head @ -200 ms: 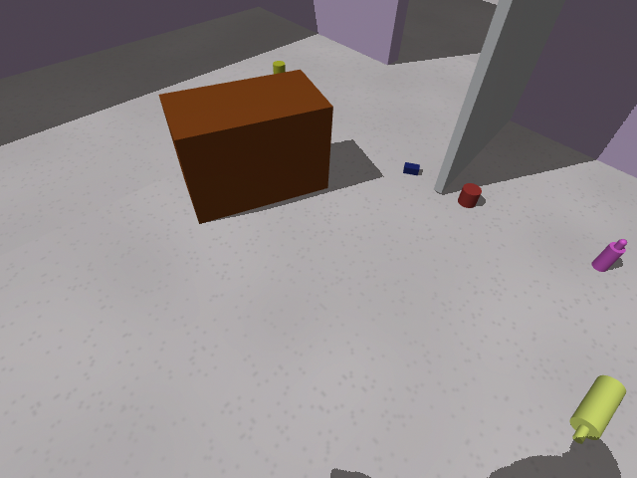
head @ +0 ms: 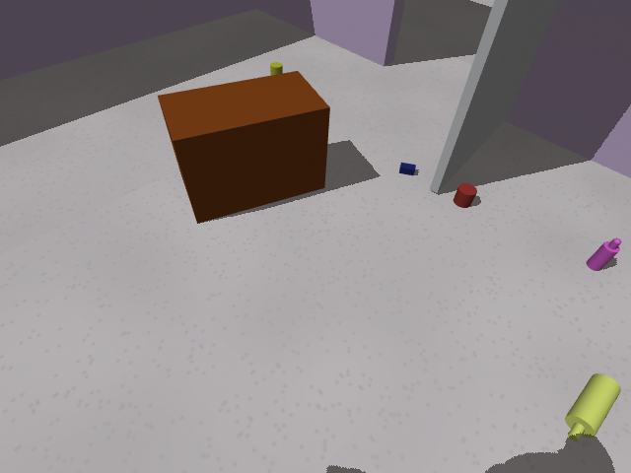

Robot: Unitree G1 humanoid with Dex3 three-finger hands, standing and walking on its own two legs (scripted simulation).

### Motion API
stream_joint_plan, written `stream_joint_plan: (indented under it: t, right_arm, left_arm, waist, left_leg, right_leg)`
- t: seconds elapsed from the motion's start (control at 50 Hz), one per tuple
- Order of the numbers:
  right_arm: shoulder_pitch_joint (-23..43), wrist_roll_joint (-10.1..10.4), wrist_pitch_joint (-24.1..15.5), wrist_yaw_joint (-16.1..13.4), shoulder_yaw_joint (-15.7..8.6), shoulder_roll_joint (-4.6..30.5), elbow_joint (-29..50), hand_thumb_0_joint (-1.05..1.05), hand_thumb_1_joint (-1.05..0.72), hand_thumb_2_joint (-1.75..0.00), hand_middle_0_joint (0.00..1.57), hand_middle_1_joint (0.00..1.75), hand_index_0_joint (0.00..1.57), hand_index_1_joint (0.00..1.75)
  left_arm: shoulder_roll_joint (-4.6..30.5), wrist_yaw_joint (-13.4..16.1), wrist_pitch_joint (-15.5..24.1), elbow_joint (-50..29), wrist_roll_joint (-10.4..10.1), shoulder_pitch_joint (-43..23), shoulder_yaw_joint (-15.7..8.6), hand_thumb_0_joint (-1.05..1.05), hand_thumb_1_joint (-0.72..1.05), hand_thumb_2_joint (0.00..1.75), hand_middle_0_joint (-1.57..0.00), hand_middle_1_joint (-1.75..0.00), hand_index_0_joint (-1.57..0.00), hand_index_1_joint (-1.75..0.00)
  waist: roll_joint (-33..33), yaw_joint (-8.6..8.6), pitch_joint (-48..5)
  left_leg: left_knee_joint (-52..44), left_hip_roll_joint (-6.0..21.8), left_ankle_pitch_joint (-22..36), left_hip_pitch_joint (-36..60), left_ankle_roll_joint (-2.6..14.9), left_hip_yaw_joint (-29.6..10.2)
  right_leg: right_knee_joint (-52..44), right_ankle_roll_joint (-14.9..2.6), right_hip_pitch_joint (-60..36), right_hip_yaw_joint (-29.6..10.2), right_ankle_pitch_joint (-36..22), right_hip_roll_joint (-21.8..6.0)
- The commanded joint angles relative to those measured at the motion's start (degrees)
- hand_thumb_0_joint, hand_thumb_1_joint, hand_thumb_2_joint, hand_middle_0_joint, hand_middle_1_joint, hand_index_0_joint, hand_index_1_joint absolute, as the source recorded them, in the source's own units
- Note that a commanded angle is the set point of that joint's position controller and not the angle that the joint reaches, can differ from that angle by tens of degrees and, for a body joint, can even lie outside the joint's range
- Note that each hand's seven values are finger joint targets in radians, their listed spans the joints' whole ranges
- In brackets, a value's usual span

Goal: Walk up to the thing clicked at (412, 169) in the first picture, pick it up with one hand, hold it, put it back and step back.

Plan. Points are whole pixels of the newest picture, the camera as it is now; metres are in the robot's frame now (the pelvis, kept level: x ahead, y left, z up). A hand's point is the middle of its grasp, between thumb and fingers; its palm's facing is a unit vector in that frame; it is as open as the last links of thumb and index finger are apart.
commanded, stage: stand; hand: left
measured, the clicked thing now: (407, 169) +1.60 -0.54 -0.76
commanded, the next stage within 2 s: walk up in 0.92 s
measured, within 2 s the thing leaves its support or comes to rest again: neither
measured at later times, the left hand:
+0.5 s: hand out of the picture +0.08 +0.25 -0.16, palm faces -0.03 -0.94 -0.34, open 7.4 cm
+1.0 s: hand out of the picture +0.09 +0.25 -0.15, palm faces -0.06 -0.94 -0.33, open 7.4 cm
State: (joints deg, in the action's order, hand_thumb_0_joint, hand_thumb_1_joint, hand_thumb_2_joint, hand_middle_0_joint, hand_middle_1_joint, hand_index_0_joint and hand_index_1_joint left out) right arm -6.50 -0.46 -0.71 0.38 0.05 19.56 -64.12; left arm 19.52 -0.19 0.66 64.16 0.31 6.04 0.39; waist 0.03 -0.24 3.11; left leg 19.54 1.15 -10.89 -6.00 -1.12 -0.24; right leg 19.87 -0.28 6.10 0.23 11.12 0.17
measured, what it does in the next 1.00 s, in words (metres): stands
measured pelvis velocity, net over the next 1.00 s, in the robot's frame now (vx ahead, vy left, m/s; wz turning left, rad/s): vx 0.02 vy -0.01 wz -0.04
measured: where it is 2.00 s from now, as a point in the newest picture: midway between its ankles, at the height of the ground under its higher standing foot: (379, 403)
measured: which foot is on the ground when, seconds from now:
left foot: down 0.00-1.00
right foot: down 0.00-0.96, up 0.98-1.00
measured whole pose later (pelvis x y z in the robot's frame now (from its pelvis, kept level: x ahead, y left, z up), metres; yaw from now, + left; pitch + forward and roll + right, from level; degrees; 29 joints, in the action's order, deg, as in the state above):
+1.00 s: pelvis +0.02 -0.01 +0.00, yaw -2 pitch -1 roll +1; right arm -9.4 -1.8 -3.2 1.5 -2.6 20.0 -61.2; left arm 21.3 -3.5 -1.0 60.7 2.5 9.1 -2.8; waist -0.9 0.3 1.0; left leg 21.5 1.5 -15.2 -6.5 0.6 1.9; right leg 35.0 -1.4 13.0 -1.2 22.2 0.5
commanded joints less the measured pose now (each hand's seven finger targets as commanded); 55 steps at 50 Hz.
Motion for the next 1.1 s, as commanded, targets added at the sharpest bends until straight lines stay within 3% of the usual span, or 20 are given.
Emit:
stream_joint_plan:
  t: [0.0, 0.04, 0.36, 0.48, 0.88, 0.9, 0.92, 0.94, 0.96, 0.98, 1.0, 1.04, 1.08]
  right_arm:
    - [2.6, -0.2, -1.0, -1.1, -2.2, 12.0, 3.6, 0.0, -0.9, -0.9, 0.2, 0.3, 0.2, 0.3]
    - [2.8, 0.0, -0.9, -1.0, -2.2, 12.0, 3.6, 0.0, -0.9, -0.9, 0.2, 0.3, 0.2, 0.3]
    - [2.8, -0.1, -0.9, -1.1, -2.4, 12.4, 3.5, 0.0, -0.9, -0.9, 0.2, 0.3, 0.2, 0.3]
    - [2.5, -0.1, -0.8, -1.0, -2.2, 12.3, 3.3, 0.0, -0.9, -0.9, 0.2, 0.3, 0.2, 0.3]
    - [2.6, 0.0, -0.9, -1.1, -2.3, 12.4, 3.6, 0.0, -0.9, -0.9, 0.2, 0.3, 0.2, 0.3]
    - [-4.7, -1.3, -2.8, -0.7, -6.8, 20.1, 6.2, 0.0, -0.9, -0.9, 0.2, 0.3, 0.2, 0.3]
    - [-9.0, -1.9, -3.3, -0.6, -8.2, 22.3, 4.3, 0.0, -0.9, -0.9, 0.2, 0.3, 0.2, 0.3]
    - [-11.1, -2.2, -3.8, -0.7, -9.7, 24.8, 4.2, 0.0, -0.9, -0.9, 0.2, 0.3, 0.2, 0.3]
    - [-9.3, -1.8, -4.4, -1.0, -10.0, 25.4, 5.9, 0.0, -0.9, -0.9, 0.2, 0.3, 0.2, 0.3]
    - [-8.3, -1.8, -5.0, -1.0, -9.8, 24.5, 7.0, 0.0, -0.9, -0.9, 0.2, 0.3, 0.2, 0.3]
    - [-6.5, -1.6, -5.6, -1.3, -9.5, 23.2, 7.8, 0.0, -0.9, -0.9, 0.2, 0.3, 0.2, 0.3]
    - [-3.6, -2.1, -5.9, -0.9, -9.0, 21.2, 9.7, 0.0, -0.9, -0.9, 0.2, 0.3, 0.2, 0.3]
    - [-0.6, -2.5, -5.9, -0.5, -9.6, 21.9, 11.3, 0.0, -0.9, -0.9, 0.2, 0.3, 0.2, 0.3]
  left_arm:
    - [12.2, 0.7, 1.2, -3.3, 0.2, -2.7, -2.5, 0.0, 0.9, 0.9, -0.2, -0.3, -0.2, -0.3]
    - [11.9, 0.7, 1.1, -3.1, 0.2, -2.4, -2.4, 0.0, 0.9, 0.9, -0.2, -0.3, -0.2, -0.3]
    - [12.4, 0.7, 1.2, -3.6, 0.2, -2.3, -2.5, 0.0, 0.9, 0.9, -0.2, -0.3, -0.2, -0.3]
    - [12.4, 0.8, 1.2, -3.4, 0.1, -2.1, -2.5, 0.0, 0.9, 0.9, -0.2, -0.3, -0.2, -0.3]
    - [12.5, 0.9, 1.2, -3.5, 0.2, -2.0, -2.6, 0.0, 0.9, 0.9, -0.2, -0.3, -0.2, -0.3]
    - [18.5, -1.9, 0.9, -9.0, 2.4, -0.4, -7.5, 0.0, 0.9, 0.9, -0.2, -0.3, -0.2, -0.3]
    - [17.5, -3.2, 0.2, -9.7, 2.9, -4.6, -7.3, 0.0, 0.9, 0.9, -0.2, -0.3, -0.2, -0.3]
    - [15.5, -4.2, -0.3, -11.8, 3.1, -9.0, -7.3, 0.0, 0.9, 0.9, -0.2, -0.3, -0.2, -0.3]
    - [15.8, -4.5, -0.5, -13.2, 3.6, -9.6, -7.5, 0.0, 0.9, 0.9, -0.2, -0.3, -0.2, -0.3]
    - [15.8, -4.8, -0.1, -13.6, 3.2, -7.7, -7.5, 0.0, 0.9, 0.9, -0.2, -0.3, -0.2, -0.3]
    - [15.9, -5.2, 0.1, -13.3, 2.7, -5.5, -7.8, 0.0, 0.9, 0.9, -0.2, -0.3, -0.2, -0.3]
    - [15.6, -6.6, 0.1, -13.3, 2.1, -2.7, -8.1, 0.0, 0.9, 0.9, -0.2, -0.3, -0.2, -0.3]
    - [15.2, -7.6, -0.3, -13.4, 1.9, -1.0, -8.3, 0.0, 0.9, 0.9, -0.2, -0.3, -0.2, -0.3]
  waist:
    - [0.2, 0.24, -3.2]
    - [0.6, 0.43, -2.6]
    - [0.0, 0.29, -4.8]
    - [-0.2, 0.34, -4.1]
    - [0.1, 0.37, -4.5]
    - [-3.3, -1.59, -10.2]
    - [1.1, -4.41, -5.7]
    - [9.5, -6.62, -0.6]
    - [6.8, -5.74, 1.8]
    - [3.6, -4.53, 1.9]
    - [3.1, -2.25, 1.3]
    - [3.8, -0.35, 1.1]
    - [8.9, 0.92, 2.7]
  left_leg:
    - [-3.1, 6.2, 7.2, -0.4, 2.21, -4.5]
    - [-3.6, 6.2, 5.8, -0.5, 2.09, -4.8]
    - [-2.7, 6.3, 10.0, 1.3, 2.16, -4.4]
    - [-3.1, 6.2, 8.3, 0.8, 2.18, -4.3]
    - [-3.3, 6.5, 10.7, 1.7, 2.04, -4.5]
    - [0.7, 7.4, -18.0, 7.8, 7.22, -6.0]
    - [-3.3, 11.6, -30.5, 12.8, 9.8, -11.9]
    - [-10.8, 20.3, -37.0, 13.2, 13.32, -22.2]
    - [-12.5, 25.5, -34.1, 10.6, 15.24, -25.6]
    - [-12.6, 25.8, -30.3, 9.1, 15.24, -25.1]
    - [-12.7, 24.9, -27.7, 8.7, 14.62, -23.5]
    - [-11.3, 20.1, -23.0, 6.9, 13.35, -14.0]
    - [-10.8, 18.5, -20.4, 1.2, 12.53, -8.0]
  right_leg:
    - [-3.5, -1.27, 0.2, -5.1, -7.6, -7.2]
    - [-3.7, -1.2, 1.0, -5.0, -5.8, -7.0]
    - [-3.3, -1.31, -0.4, -5.1, -10.7, -7.4]
    - [-3.8, -1.31, -0.5, -5.4, -9.9, -7.5]
    - [-3.6, -1.24, -1.3, -4.9, -11.6, -7.5]
    - [2.8, -3.04, 6.5, -5.6, 16.6, -3.7]
    - [9.9, -2.78, 21.4, -3.9, 24.1, -2.5]
    - [24.9, -1.23, 32.6, -1.1, 17.4, -1.4]
    - [32.0, -1.19, 37.4, -8.0, 15.7, -3.9]
    - [33.1, -1.53, 37.0, -10.6, 14.3, -5.0]
    - [35.3, -1.55, 35.6, -12.5, 12.4, -6.6]
    - [30.9, -0.49, 32.6, -9.6, 11.1, -7.0]
    - [27.2, 0.24, 26.6, -5.9, 10.2, -7.5]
